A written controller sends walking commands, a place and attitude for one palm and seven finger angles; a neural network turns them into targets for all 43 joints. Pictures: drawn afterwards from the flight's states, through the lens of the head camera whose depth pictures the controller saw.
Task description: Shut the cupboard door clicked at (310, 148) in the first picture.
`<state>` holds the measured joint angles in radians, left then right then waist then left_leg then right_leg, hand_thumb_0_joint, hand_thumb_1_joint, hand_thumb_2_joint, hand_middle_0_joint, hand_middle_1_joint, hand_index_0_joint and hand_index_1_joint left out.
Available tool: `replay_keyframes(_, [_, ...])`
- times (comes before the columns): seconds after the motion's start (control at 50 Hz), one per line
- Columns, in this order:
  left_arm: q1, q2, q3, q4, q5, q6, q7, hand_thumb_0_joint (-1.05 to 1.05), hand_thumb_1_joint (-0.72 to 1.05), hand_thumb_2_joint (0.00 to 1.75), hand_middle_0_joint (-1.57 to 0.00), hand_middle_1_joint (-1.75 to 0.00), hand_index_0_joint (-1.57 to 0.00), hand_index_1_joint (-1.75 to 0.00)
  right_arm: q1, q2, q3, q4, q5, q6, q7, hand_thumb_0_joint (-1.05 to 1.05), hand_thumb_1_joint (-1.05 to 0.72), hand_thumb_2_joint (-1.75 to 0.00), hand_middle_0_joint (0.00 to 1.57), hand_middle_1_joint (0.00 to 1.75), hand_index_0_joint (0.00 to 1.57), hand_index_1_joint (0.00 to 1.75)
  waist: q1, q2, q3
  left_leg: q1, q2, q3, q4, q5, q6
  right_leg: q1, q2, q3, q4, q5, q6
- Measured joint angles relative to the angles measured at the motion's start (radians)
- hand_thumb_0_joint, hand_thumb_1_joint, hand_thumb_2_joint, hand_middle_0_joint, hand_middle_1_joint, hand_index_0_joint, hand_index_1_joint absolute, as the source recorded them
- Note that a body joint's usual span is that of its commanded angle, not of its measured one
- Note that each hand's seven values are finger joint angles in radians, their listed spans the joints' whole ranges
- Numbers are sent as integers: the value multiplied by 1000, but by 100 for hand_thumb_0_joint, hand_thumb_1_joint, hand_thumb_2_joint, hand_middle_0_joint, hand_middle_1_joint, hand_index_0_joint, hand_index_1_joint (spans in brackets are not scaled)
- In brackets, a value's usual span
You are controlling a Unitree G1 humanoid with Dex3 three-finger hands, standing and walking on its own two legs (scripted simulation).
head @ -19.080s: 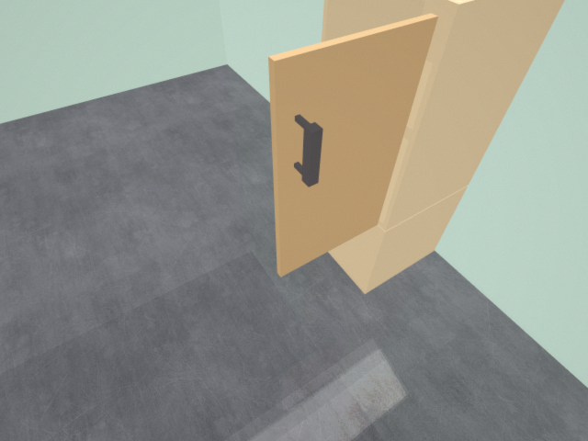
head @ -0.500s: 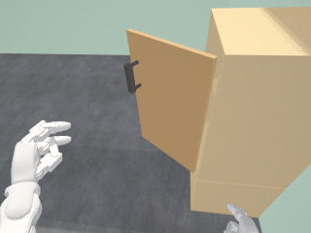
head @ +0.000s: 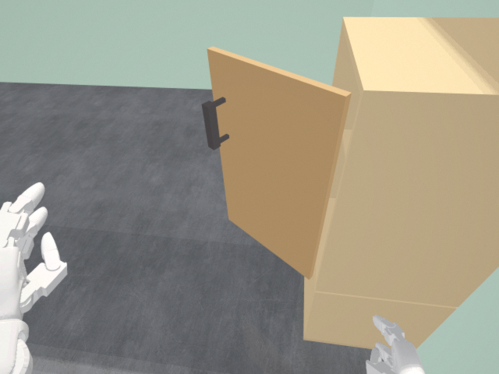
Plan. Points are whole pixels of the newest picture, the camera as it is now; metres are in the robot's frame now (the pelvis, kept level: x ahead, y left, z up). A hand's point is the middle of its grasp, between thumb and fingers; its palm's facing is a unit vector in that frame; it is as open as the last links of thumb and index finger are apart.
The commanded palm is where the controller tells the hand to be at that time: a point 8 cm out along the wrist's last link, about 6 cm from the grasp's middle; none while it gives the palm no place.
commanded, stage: draw the hand back to the body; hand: left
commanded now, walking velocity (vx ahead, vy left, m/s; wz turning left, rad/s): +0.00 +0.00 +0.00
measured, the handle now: (217, 123) +0.66 +0.17 +0.08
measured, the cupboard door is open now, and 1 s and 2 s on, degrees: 54 54 54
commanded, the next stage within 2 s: step back with the hand held close in 0.04 s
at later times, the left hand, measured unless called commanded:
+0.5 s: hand (52, 266) +0.19 +0.28 +0.15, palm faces +0.37 -0.79 -0.49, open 7.4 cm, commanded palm +0.13 +0.32 +0.17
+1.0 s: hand out of the picture +0.12 +0.30 +0.16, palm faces +0.49 -0.75 -0.45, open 7.4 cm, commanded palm +0.05 +0.33 +0.17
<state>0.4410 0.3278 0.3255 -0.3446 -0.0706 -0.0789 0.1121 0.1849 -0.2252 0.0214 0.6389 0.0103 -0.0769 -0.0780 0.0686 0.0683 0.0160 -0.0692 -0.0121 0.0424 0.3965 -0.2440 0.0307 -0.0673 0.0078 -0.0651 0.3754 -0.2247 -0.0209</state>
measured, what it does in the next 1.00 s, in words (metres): shifts its weight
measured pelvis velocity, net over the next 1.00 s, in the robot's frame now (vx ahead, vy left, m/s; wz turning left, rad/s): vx -0.08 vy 0.03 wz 0.03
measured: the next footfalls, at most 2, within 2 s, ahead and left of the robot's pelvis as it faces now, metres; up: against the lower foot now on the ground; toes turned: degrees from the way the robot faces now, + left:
right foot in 1.64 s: -0.26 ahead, -0.12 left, +0.00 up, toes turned -4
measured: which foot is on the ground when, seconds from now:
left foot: down 0.00-1.00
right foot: down 0.00-1.00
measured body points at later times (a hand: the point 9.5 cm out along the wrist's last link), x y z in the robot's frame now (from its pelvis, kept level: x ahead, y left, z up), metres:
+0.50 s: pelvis -0.02 +0.02 -0.01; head -0.01 +0.01 +0.44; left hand +0.16 +0.32 +0.18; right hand +0.15 -0.24 -0.09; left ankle -0.01 +0.10 -0.74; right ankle -0.01 -0.10 -0.74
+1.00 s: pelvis -0.08 +0.03 -0.02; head -0.08 +0.04 +0.43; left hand +0.09 +0.34 +0.18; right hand +0.07 -0.22 -0.10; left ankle -0.01 +0.10 -0.74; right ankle -0.01 -0.10 -0.74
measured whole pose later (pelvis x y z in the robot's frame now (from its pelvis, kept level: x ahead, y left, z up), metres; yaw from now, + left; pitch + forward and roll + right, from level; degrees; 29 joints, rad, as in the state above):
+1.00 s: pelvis -0.08 +0.03 -0.02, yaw +2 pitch +0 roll -2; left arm 0.49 0.41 0.45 -0.48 -0.01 -0.24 0.15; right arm 0.27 -0.22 0.00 0.57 0.01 -0.03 -0.09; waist -0.01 0.00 0.00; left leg -0.42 -0.03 0.04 0.66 -0.24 0.08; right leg -0.38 0.02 0.01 0.61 -0.22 0.02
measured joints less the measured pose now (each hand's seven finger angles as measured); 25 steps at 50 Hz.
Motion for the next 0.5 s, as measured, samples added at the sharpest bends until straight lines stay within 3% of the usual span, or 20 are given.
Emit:
replay_keyframes(0.2, [13, 16, 22, -13, -3, -4, -9, 2, 89, 90, -21, -30, -21, -30, 17, 4, 3, -7, 2, 17, 9, 1, -91, -90, 20, 30, 20, 30, -6, 9, -6, -10, 4, 3, 4, -3, -1, -7, 4, 3, -4, 1, 0])
replay_keyframes(0.32, [50, 33, 53, -24, 4, -58, 5, 2, 89, 90, -21, -30, -21, -30, 9, -19, -19, -28, 6, 67, 12, 1, -90, -90, 20, 30, 20, 30, -37, 18, -36, -120, 12, 1, 76, -27, 6, -97, 9, -1, 24, 3, 4])
replay_keyframes(0.5, [103, 89, 63, -88, 3, -59, 13, 2, 89, 90, -21, -30, -21, -30, 6, -34, -46, -77, 15, 127, -13, 1, -91, -90, 20, 30, 20, 30, -64, -21, -29, -181, -16, 32, 100, -17, 29, -192, -22, 29, 107, -8, 29])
